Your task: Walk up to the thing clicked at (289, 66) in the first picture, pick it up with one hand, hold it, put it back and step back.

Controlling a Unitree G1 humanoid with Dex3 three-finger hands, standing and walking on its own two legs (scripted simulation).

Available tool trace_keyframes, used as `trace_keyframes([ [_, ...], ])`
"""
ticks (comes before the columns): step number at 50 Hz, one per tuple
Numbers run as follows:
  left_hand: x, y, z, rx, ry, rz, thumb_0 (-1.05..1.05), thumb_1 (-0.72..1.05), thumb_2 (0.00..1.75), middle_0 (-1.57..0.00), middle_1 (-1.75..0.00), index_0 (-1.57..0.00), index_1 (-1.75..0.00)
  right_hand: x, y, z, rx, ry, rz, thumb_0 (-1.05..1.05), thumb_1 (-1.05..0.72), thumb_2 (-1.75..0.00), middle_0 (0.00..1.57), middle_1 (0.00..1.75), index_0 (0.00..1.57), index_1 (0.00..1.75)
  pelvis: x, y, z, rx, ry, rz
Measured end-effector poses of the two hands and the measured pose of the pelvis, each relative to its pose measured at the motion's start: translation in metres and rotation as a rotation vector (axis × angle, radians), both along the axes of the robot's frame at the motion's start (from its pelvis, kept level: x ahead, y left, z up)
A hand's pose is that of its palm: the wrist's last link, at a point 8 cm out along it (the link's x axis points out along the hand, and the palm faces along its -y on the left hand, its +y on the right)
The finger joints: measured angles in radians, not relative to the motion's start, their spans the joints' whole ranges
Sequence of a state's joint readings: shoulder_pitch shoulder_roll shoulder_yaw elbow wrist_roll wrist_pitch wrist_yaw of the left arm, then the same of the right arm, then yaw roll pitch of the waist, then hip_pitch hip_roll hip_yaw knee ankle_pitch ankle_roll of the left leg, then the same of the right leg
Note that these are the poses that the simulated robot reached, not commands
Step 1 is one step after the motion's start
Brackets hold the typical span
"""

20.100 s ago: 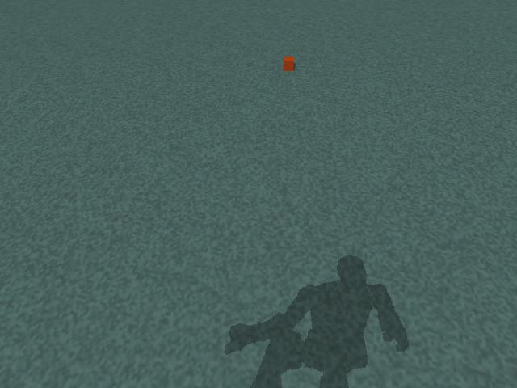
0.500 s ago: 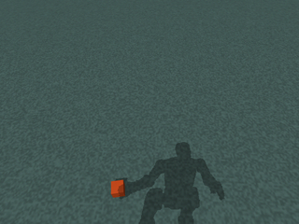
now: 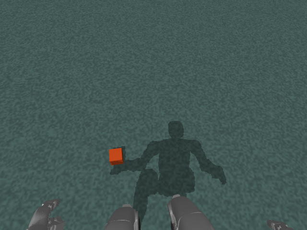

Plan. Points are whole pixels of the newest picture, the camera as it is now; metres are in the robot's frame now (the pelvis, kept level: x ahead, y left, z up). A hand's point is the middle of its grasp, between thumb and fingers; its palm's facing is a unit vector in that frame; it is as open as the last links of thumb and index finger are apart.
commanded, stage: walk up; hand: left
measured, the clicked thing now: (116, 156) +0.55 +0.22 -0.70
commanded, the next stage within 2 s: stand in 1.96 s
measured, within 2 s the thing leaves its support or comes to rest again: neither
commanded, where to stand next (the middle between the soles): +0.15 -0.03 m, yaw +0 degrees
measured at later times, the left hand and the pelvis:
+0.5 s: hand out of the picture -0.03 +0.23 -0.11, palm faces -0.02 -0.90 -0.43, open 7.3 cm; pelvis -0.11 -0.04 +0.02, yaw -2 degrees
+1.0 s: hand out of the picture -0.18 +0.22 -0.11, palm faces +0.03 -0.90 -0.43, open 7.3 cm; pelvis -0.23 -0.06 +0.02, yaw +0 degrees
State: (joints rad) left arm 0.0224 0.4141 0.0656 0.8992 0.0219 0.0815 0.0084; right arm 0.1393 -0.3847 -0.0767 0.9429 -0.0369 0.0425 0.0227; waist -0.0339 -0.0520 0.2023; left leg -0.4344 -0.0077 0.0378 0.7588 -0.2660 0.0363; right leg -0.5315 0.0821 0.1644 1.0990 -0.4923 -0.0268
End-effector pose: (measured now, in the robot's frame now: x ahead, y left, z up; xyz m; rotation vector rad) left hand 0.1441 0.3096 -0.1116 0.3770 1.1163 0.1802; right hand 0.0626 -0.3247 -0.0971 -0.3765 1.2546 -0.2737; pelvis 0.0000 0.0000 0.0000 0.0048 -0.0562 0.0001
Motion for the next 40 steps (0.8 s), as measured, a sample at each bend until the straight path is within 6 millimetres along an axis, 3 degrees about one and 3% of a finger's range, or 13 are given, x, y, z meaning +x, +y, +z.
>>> trace_keyframes([
  [3,-0.022,-0.002,0.004,-0.007,0.03,-0.006,0.0,0.91,0.9,-0.2,-0.3,-0.21,-0.3,-0.02,0.004,0.006,0.005,0.016,-0.017,0.01,-0.91,-0.9,0.2,0.3,0.2,0.3,-0.011,-0.002,0.008,-0.008,0.017,-0.025],
  [7,-0.063,-0.003,0.007,0.006,0.111,-0.003,0.0,0.91,0.9,-0.2,-0.3,-0.21,-0.3,-0.032,0.002,0.01,0.009,-0.017,-0.012,0.01,-0.9,-0.9,0.2,0.3,0.2,0.3,-0.025,-0.008,0.013,-0.013,0.039,-0.057],
  [13,-0.12,-0.019,0.011,0.041,0.159,0.012,0.0,0.91,0.9,-0.2,-0.3,-0.21,-0.3,-0.05,-0.023,-0.002,0.02,-0.069,-0.001,0.01,-0.9,-0.9,0.21,0.3,0.2,0.3,-0.061,-0.027,0.007,-0.021,0.038,-0.079],
  [18,-0.166,-0.037,0.031,0.042,0.154,0.045,0.0,0.91,0.9,-0.2,-0.3,-0.21,-0.3,-0.068,-0.035,0.0,0.036,-0.068,-0.011,0.01,-0.91,-0.9,0.2,0.3,0.2,0.3,-0.083,-0.038,0.018,0.022,0.032,-0.072],
  [24,-0.179,-0.042,0.041,0.058,0.081,0.054,0.0,0.9,0.9,-0.2,-0.3,-0.21,-0.3,-0.089,-0.039,0.003,0.025,-0.074,0.034,0.01,-0.91,-0.9,0.2,0.3,0.2,0.3,-0.108,-0.041,0.022,0.031,0.043,-0.035],
  [31,-0.184,-0.036,0.024,0.025,-0.047,0.062,0.0,0.9,0.9,-0.2,-0.3,-0.21,-0.3,-0.112,-0.022,0.0,0.015,-0.058,0.102,0.01,-0.91,-0.9,0.2,0.3,0.2,0.3,-0.149,-0.037,0.01,0.033,0.018,0.022],
  [35,-0.202,-0.041,0.025,0.0,-0.041,0.069,0.0,0.91,0.9,-0.2,-0.3,-0.21,-0.3,-0.126,-0.014,0.01,0.036,-0.094,0.116,0.01,-0.91,-0.9,0.2,0.3,0.2,0.3,-0.171,-0.038,0.017,-0.003,0.013,0.024],
  [40,-0.236,-0.046,0.028,-0.001,-0.028,0.058,0.0,0.91,0.9,-0.2,-0.3,-0.21,-0.3,-0.141,-0.02,0.018,0.04,-0.146,0.122,0.01,-0.9,-0.9,0.2,0.3,0.2,0.3,-0.196,-0.046,0.02,-0.015,0.024,0.004],
])
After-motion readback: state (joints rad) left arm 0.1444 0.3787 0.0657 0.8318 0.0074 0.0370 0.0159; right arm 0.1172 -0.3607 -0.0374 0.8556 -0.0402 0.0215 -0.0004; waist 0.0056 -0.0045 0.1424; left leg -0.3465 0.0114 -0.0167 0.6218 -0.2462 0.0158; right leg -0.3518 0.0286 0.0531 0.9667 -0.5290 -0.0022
